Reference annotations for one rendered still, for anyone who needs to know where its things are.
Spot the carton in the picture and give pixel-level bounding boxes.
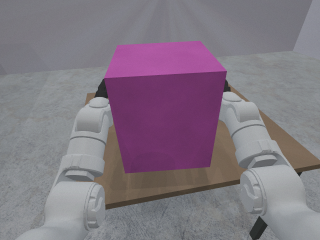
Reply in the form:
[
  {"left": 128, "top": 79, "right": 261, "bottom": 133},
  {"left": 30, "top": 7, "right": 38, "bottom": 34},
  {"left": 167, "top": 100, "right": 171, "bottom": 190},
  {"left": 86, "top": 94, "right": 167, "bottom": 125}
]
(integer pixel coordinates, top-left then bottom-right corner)
[{"left": 104, "top": 41, "right": 227, "bottom": 174}]

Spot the left robot forearm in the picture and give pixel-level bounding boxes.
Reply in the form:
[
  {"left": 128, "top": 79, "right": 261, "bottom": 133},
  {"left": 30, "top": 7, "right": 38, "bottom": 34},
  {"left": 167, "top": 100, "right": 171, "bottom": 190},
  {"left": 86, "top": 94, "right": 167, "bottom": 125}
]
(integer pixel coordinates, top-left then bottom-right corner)
[{"left": 44, "top": 97, "right": 113, "bottom": 222}]

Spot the robot left upper arm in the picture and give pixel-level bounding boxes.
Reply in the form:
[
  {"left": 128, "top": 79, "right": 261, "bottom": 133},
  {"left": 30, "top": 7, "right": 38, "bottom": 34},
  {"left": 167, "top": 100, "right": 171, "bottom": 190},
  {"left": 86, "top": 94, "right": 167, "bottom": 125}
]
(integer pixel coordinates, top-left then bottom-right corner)
[{"left": 15, "top": 181, "right": 106, "bottom": 240}]

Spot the right robot forearm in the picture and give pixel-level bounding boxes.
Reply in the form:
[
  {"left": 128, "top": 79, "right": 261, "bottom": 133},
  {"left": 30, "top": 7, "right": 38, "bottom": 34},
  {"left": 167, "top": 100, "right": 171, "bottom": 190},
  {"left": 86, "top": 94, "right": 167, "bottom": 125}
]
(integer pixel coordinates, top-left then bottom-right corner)
[{"left": 218, "top": 91, "right": 307, "bottom": 202}]

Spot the table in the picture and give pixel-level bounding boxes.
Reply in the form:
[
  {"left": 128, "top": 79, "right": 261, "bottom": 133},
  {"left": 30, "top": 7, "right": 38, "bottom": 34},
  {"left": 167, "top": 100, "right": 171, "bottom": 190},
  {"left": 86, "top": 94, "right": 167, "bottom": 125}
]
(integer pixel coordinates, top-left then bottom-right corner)
[{"left": 76, "top": 83, "right": 320, "bottom": 240}]

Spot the robot right upper arm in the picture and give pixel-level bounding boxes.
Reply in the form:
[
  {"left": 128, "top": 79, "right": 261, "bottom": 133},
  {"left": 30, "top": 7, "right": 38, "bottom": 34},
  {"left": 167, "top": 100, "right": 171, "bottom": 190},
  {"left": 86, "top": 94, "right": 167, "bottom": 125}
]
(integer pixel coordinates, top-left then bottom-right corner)
[{"left": 240, "top": 164, "right": 320, "bottom": 240}]

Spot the left robot hand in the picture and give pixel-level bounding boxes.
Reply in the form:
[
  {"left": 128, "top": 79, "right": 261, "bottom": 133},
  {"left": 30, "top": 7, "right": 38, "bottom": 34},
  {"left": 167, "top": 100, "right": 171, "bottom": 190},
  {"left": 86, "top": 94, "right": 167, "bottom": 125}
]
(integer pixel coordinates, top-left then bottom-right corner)
[{"left": 94, "top": 79, "right": 108, "bottom": 99}]

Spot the right robot hand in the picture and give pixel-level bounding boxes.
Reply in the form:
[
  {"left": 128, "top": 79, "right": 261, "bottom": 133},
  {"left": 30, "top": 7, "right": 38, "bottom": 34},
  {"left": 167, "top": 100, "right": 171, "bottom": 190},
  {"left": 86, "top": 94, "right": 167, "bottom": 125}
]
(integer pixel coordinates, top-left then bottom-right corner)
[{"left": 223, "top": 79, "right": 231, "bottom": 92}]

